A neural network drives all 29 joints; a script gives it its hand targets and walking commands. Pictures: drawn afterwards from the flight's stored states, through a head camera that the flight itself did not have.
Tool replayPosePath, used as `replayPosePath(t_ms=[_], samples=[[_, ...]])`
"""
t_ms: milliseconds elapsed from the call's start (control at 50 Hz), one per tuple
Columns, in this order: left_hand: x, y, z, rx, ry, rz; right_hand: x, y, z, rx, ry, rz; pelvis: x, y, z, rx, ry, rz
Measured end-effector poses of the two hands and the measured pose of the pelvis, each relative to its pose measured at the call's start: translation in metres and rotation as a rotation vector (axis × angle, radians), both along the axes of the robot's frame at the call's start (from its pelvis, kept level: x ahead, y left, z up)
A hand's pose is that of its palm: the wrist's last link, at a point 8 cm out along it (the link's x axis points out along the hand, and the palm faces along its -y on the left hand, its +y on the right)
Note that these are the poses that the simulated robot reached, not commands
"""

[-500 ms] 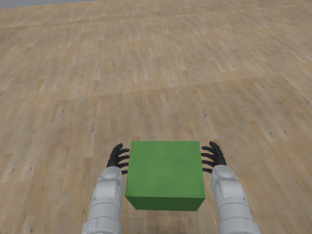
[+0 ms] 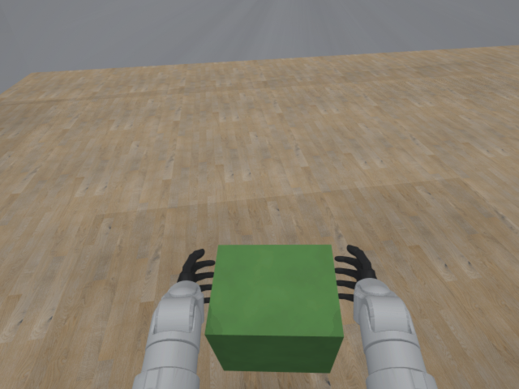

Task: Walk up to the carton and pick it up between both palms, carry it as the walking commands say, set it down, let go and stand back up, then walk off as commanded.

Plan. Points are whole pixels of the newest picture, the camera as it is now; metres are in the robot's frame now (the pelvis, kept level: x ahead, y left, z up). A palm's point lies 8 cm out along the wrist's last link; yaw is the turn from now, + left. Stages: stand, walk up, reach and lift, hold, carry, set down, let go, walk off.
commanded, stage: reach and lift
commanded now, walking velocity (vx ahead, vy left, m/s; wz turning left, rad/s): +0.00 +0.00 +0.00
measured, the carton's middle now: (275, 310) +0.31 +0.01 -0.04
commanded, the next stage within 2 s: hold in 1.00 s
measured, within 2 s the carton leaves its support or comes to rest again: neither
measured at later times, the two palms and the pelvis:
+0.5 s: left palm (195, 286) +0.29 +0.14 +0.05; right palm (374, 287) +0.29 -0.15 +0.06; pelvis -0.01 +0.00 +0.00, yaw -1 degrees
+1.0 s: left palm (191, 289) +0.29 +0.14 +0.05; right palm (372, 290) +0.29 -0.14 +0.06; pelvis +0.00 +0.00 +0.00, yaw +0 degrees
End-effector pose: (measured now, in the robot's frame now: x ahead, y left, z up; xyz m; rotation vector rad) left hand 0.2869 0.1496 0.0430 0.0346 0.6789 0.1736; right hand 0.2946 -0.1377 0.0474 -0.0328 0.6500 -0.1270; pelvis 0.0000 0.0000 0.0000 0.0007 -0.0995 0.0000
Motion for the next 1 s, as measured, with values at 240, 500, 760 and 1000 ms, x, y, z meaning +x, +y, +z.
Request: replayPosePath(t_ms=[240, 500, 760, 1000], samples=[[-0.002, -0.004, 0.012, 0.000, 0.005, -0.014, -0.007, -0.003, 0.013, -0.011, 0.004, -0.023, -0.006, 0.002, 0.001, 0.001, -0.035, -0.009], [0.004, -0.012, 0.012, 0.001, 0.010, -0.040, -0.006, -0.011, 0.013, -0.016, 0.009, -0.051, -0.010, 0.005, 0.000, 0.002, -0.032, -0.013], [0.006, -0.009, 0.011, 0.010, 0.007, -0.039, -0.004, -0.008, 0.012, -0.020, 0.006, -0.042, -0.003, 0.003, 0.002, 0.002, -0.026, -0.013], [-0.001, -0.006, 0.009, 0.011, 0.008, -0.052, -0.009, -0.007, 0.009, -0.026, 0.010, -0.018, 0.000, 0.003, 0.002, 0.001, -0.035, -0.004]])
